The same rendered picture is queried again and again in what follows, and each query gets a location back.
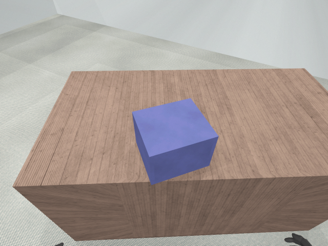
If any carton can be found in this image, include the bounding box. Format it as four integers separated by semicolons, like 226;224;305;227
132;98;219;185

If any pedestal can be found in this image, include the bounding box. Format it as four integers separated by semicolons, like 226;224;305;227
12;68;328;241

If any right robot hand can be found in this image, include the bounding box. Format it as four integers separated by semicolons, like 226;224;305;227
284;233;312;246

